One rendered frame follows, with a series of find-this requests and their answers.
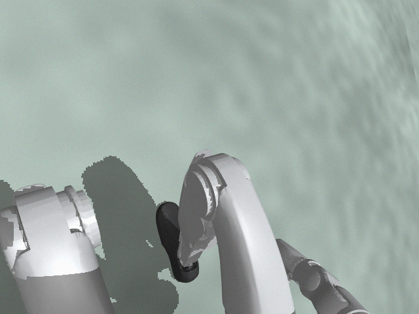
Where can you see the right robot foot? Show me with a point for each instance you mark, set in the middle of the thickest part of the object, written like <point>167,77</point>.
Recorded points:
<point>169,231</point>

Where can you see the right robot arm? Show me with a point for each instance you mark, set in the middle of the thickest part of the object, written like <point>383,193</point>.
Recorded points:
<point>324,290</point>

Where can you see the right robot hand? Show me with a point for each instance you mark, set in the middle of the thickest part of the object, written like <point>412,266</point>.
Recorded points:
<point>290,256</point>

